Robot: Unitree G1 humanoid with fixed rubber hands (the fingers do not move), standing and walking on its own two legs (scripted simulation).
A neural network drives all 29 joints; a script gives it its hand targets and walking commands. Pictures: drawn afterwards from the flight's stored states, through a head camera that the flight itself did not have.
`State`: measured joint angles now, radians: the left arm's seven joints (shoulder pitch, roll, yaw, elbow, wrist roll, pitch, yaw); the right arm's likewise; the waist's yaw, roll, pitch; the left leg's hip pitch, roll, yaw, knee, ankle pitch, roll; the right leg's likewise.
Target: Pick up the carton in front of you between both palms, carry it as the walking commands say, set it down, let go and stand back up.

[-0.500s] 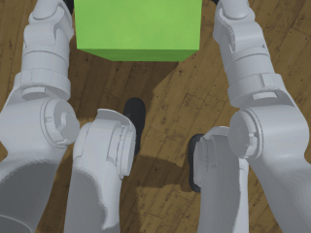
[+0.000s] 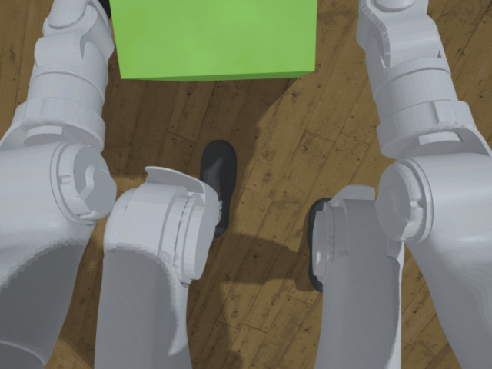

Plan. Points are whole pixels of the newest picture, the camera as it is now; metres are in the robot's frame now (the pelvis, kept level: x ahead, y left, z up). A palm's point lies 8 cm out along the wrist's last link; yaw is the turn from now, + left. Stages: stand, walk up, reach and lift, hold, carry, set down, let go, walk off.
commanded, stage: set down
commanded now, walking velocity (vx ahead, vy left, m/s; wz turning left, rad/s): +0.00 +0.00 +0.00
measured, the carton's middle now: (228, 0) +0.52 +0.12 -0.25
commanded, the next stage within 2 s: let go in 1.24 s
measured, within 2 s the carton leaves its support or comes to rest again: neither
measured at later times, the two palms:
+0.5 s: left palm out of the picture +0.50 +0.29 -0.09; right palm out of the picture +0.59 -0.07 -0.08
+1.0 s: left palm out of the picture +0.50 +0.30 +0.06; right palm out of the picture +0.59 -0.09 +0.06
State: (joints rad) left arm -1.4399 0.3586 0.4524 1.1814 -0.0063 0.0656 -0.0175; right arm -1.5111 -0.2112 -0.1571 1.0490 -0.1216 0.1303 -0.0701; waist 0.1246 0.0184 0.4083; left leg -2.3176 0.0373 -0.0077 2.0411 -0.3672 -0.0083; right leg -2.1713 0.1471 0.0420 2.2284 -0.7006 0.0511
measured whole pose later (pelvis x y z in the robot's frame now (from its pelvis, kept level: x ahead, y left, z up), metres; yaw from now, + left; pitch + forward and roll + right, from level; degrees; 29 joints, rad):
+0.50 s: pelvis +0.00 +0.00 +0.04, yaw +0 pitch +40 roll -2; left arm -1.31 0.35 0.33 0.94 -0.13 0.12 0.06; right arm -1.43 -0.32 -0.08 0.94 0.08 0.21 -0.13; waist 0.14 -0.04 0.24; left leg -2.25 0.01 -0.04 1.91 -0.36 -0.02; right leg -2.10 0.11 0.00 2.07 -0.68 0.02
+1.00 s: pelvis +0.03 +0.00 +0.16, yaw +0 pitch +48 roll -2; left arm -1.07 0.28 0.37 0.75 -0.07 0.20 0.01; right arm -1.22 -0.29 -0.16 0.84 0.02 0.24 -0.08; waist 0.13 -0.04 -0.04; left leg -2.00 0.00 -0.03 1.50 -0.33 -0.01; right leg -1.86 0.09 0.03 1.62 -0.60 0.03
